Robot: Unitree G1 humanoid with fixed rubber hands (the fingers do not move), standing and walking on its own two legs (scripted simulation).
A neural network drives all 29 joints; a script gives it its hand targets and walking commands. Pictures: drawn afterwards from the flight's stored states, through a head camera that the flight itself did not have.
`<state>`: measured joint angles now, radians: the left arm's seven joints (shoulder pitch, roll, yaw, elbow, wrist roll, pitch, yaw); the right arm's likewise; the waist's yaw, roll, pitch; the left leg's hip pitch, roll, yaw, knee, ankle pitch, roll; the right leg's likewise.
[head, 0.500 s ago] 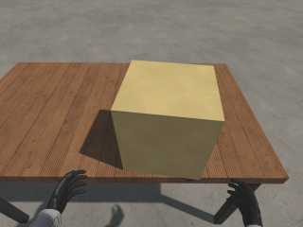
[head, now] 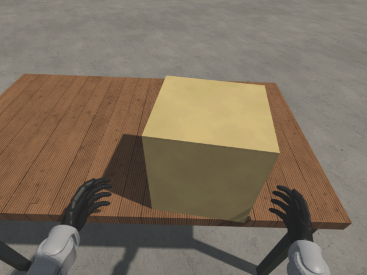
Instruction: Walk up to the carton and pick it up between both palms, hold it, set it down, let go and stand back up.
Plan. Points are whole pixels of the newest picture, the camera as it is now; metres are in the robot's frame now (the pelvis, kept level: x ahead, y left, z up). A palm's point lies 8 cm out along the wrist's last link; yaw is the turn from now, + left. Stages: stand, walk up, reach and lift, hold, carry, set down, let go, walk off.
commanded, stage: reach and lift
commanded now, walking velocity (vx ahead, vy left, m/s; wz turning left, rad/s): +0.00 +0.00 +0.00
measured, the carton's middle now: (205, 150) +0.44 -0.03 +0.04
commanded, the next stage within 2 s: none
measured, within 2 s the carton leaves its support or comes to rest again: neither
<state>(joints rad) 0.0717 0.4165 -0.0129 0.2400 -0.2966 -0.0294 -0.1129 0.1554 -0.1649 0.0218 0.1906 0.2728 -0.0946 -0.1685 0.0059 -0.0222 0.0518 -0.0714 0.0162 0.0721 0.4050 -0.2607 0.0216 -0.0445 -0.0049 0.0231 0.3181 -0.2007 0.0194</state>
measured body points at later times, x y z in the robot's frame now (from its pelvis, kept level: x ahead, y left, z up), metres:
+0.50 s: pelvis -0.01 -0.01 +0.00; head +0.00 +0.00 +0.45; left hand +0.33 +0.23 +0.10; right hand +0.28 -0.23 +0.10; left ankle -0.02 +0.09 -0.75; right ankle -0.01 -0.14 -0.75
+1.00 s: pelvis -0.02 -0.01 +0.00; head -0.01 +0.01 +0.45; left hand +0.40 +0.23 +0.18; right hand +0.34 -0.24 +0.16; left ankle -0.02 +0.09 -0.75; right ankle -0.01 -0.14 -0.75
